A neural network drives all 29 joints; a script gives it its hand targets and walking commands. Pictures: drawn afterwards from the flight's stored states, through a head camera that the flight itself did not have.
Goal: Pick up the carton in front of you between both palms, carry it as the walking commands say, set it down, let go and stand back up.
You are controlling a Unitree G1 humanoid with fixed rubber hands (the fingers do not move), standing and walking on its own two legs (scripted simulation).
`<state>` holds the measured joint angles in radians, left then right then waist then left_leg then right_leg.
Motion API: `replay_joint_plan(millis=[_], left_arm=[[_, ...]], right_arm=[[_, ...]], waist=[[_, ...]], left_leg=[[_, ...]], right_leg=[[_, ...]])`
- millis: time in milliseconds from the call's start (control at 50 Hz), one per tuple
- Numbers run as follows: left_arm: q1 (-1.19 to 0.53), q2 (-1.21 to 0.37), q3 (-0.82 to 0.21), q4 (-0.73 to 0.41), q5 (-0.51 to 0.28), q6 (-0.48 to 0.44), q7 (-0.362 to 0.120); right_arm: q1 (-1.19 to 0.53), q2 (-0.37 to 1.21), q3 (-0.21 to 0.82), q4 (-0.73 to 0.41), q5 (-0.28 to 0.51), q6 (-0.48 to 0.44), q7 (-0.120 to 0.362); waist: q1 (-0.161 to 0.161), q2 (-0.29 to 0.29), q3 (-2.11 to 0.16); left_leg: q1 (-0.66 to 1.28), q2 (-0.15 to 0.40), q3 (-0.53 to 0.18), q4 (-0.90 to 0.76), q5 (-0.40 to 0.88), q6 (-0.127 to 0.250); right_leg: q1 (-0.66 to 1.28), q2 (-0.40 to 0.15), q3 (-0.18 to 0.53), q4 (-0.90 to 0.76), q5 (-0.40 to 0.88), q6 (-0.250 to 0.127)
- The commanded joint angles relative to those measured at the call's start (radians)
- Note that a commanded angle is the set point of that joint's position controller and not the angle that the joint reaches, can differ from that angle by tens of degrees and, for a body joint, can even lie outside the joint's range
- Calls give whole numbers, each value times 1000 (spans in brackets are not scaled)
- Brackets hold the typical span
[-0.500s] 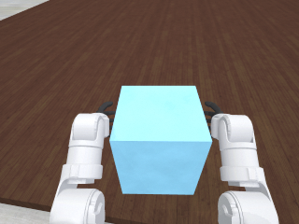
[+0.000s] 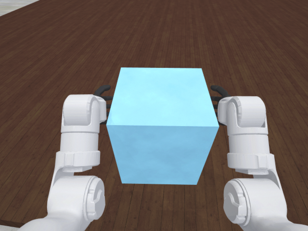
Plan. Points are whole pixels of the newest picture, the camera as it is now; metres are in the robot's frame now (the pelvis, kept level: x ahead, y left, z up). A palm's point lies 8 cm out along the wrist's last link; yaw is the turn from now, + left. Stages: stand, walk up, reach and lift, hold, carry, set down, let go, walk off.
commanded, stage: carry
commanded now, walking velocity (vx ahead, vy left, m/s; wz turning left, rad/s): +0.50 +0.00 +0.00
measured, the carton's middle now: (160, 128) +0.37 +0.00 +0.11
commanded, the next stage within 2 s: none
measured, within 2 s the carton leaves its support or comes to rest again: neither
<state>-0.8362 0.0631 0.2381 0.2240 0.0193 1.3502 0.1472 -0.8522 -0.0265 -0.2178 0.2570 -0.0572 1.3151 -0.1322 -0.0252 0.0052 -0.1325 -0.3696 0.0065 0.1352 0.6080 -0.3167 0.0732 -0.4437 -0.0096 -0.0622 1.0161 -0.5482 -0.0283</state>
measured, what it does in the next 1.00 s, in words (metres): climbs: right foot, then left foot 0.13 m higher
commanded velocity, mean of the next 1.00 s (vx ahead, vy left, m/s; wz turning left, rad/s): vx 0.50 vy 0.00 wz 0.00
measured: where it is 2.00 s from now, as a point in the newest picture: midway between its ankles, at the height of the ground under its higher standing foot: (155, 125)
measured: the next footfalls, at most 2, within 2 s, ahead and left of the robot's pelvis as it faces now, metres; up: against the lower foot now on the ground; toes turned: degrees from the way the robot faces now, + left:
right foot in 0.18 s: +0.15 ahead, -0.12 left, +0.00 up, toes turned -4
left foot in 0.64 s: +0.50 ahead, +0.06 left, +0.13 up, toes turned +4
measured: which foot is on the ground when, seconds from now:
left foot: down 0.00-0.28, up 0.30-0.62, down 0.64-1.00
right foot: up 0.00-0.16, down 0.18-0.66, up 0.68-1.00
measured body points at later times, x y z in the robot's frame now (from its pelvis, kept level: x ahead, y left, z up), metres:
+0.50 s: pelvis +0.19 -0.04 +0.01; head +0.25 -0.06 +0.46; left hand +0.57 +0.14 +0.16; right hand +0.61 -0.16 +0.15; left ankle +0.20 +0.07 -0.49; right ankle +0.11 -0.12 -0.73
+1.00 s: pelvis +0.51 -0.01 +0.13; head +0.54 -0.01 +0.58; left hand +0.93 +0.09 +0.32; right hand +0.89 -0.22 +0.32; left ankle +0.46 +0.05 -0.60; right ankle +0.64 -0.13 -0.54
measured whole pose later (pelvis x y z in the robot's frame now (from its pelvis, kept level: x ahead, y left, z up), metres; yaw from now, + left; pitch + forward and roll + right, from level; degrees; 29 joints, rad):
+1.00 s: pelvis +0.51 -0.01 +0.13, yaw -2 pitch +4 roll -1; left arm -0.89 0.00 0.35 0.04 0.15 1.33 0.09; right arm -0.96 -0.03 -0.25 0.18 0.01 1.27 -0.19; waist -0.15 0.03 -0.01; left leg -0.23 -0.04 0.11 0.46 -0.32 0.09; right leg -0.73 -0.02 -0.05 0.88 -0.21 -0.07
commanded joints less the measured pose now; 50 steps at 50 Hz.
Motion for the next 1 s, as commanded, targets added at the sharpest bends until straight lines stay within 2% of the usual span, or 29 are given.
replay_joint_plan(millis=[0, 80, 160, 180, 220, 240, 260, 280, 300, 320, 360, 460, 480, 500, 540, 560, 580, 600, 620, 640, 660, 680, 700, 740, 780, 840, 880, 940, 980], left_arm=[[-736, -1100, -479, -48, -382, -26, -221], [-773, -1108, -474, -95, -369, -23, -203], [-736, -1086, -470, -88, -340, -18, -199], [-734, -1085, -467, -84, -336, -18, -202], [-754, -1083, -471, -77, -336, -22, -204], [-731, -1091, -474, -67, -334, -24, -208], [-690, -1089, -465, -61, -331, -27, -212], [-671, -1096, -456, -38, -334, -31, -217], [-679, -1056, -446, -49, -319, -41, -215], [-719, -1094, -470, -100, -345, -46, -222], [-860, -1155, -529, -248, -411, -54, -237], [-879, -1120, -598, -388, -476, -46, -249], [-857, -1108, -603, -385, -475, -43, -254], [-831, -1095, -606, -373, -473, -39, -259], [-794, -1087, -604, -332, -468, -34, -269], [-796, -1083, -599, -303, -460, -29, -275], [-777, -1082, -600, -271, -446, -28, -279], [-767, -1091, -601, -267, -436, -31, -284], [-771, -1092, -602, -275, -422, -34, -287], [-793, -1091, -603, -291, -405, -42, -284], [-772, -1123, -598, -293, -388, -48, -285], [-753, -1062, -572, -277, -350, -52, -270], [-727, -1043, -544, -280, -322, -56, -256], [-698, -996, -496, -284, -250, -63, -232], [-651, -956, -452, -260, -204, -68, -216], [-605, -909, -433, -214, -160, -74, -202], [-603, -891, -437, -190, -154, -67, -195], [-619, -885, -444, -131, -156, -43, -188], [-667, -903, -452, -98, -179, -23, -189]], right_arm=[[-761, 1055, 469, -142, 443, -5, 217], [-858, 1099, 496, -217, 481, -1, 219], [-798, 1099, 498, -175, 470, 8, 221], [-792, 1101, 501, -168, 468, 9, 221], [-831, 1123, 521, -167, 477, 12, 224], [-799, 1117, 521, -156, 475, 9, 223], [-774, 1110, 520, -151, 469, 3, 221], [-748, 1105, 512, -135, 448, -2, 223], [-720, 1126, 485, -100, 429, 2, 222], [-751, 1119, 484, -141, 414, -5, 217], [-806, 1121, 503, -206, 406, -10, 201], [-699, 1025, 521, -285, 330, -13, 149], [-676, 1000, 522, -282, 314, -12, 145], [-657, 981, 519, -273, 296, -9, 142], [-637, 964, 522, -248, 276, -6, 141], [-610, 975, 531, -215, 281, -3, 143], [-608, 991, 546, -203, 288, -4, 148], [-621, 1015, 567, -204, 308, -8, 157], [-660, 1048, 589, -227, 336, -16, 167], [-667, 1077, 608, -256, 373, -26, 180], [-706, 1085, 630, -280, 407, -44, 195], [-695, 1135, 650, -256, 461, -38, 211], [-726, 1160, 669, -287, 505, -43, 225], [-835, 1210, 699, -350, 566, -55, 247], [-874, 1230, 708, -368, 610, -59, 256], [-882, 1206, 690, -350, 621, -57, 259], [-875, 1180, 660, -299, 605, -40, 261], [-812, 1135, 588, -165, 553, -13, 272], [-786, 1113, 531, -80, 513, 3, 278]], waist=[[-41, 66, -282], [-25, 138, -288], [-26, 143, -284], [-27, 136, -278], [-7, 83, -314], [61, 85, -387], [143, 55, -426], [83, -182, -363], [109, -353, -479], [121, -245, -467], [110, -90, -345], [121, -93, -274], [117, -63, -245], [100, -106, -227], [78, -101, -190], [55, -128, -234], [13, -223, -301], [-60, -291, -391], [-149, -261, -495], [-191, -119, -588], [-148, 374, -663], [-135, 275, -713], [-142, 180, -635], [-112, 30, -464], [-107, -1, -425], [-77, -67, -379], [-81, -7, -363], [-60, 102, -331], [-60, 120, -277]], left_leg=[[523, 325, -494, -213, 237, 180], [375, 245, -312, -243, 185, 158], [343, 240, -253, -203, 306, 162], [345, 243, -242, -187, 389, 158], [453, 154, -113, 25, 931, 87], [426, 128, -58, 220, 1042, 53], [201, 106, -38, 442, 857, 19], [-255, 44, -46, 586, -67, -18], [-510, -56, -68, 829, -208, -34], [-605, -16, -126, 963, -186, -26], [-736, -3, -139, 1097, -156, -21], [-981, 24, -70, 1318, -272, 42], [-956, 36, -23, 1197, -283, 37], [-900, 56, -21, 1117, -269, 39], [-569, 39, 34, 707, -232, 46], [-348, -27, 108, 586, -137, 72], [-214, -93, 160, 542, -91, 92], [-55, -125, 146, 458, -24, 96], [120, -155, 123, 268, 29, 82], [375, -105, -107, 126, -2, 112], [628, 258, -846, -125, 379, 330], [673, 249, -916, -80, 607, 370], [670, 220, -795, -12, 620, 326], [598, 202, -674, -41, 415, 216], [554, 188, -589, -98, 327, 185], [510, 227, -506, -148, 498, 186], [481, 242, -429, -183, 620, 203], [434, 191, -268, -198, 644, 155], [381, 160, -200, -220, 600, 131]], right_leg=[[-434, -46, 40, 173, 23, -5], [-321, -41, -19, 123, 162, 13], [-249, -49, -13, -60, 239, -7], [-224, -35, -31, -122, 250, -17], [-86, 70, -126, -379, 267, -35], [132, 68, -119, -630, 456, -45], [456, 11, -63, -766, 598, -47], [800, -204, 190, -554, 1219, -52], [1009, -355, 474, -492, 1403, -235], [964, -371, 501, -534, 1140, -286], [851, -315, 441, -576, 830, -246], [857, -282, 343, -639, 620, -214], [809, -238, 294, -676, 620, -194], [756, -220, 263, -706, 641, -180], [513, -179, 121, -841, 828, -173], [415, -167, 27, -790, 1285, -160], [435, -180, -9, -690, 1694, -148], [462, -191, -24, -523, 1913, -120], [487, -185, -64, -275, 1933, -87], [289, -126, -15, 39, 1557, -63], [-90, 162, 36, 569, 308, 41], [-166, 192, 262, 841, 212, -8], [-277, 164, 279, 884, 158, -30], [-419, 83, 200, 739, 116, -71], [-404, 62, 161, 643, 109, -78], [-372, -5, 114, 292, 80, -54], [-343, -17, 68, 103, 167, -49], [-237, -13, 16, -147, 383, -44], [-165, 15, -54, -295, 446, -36]])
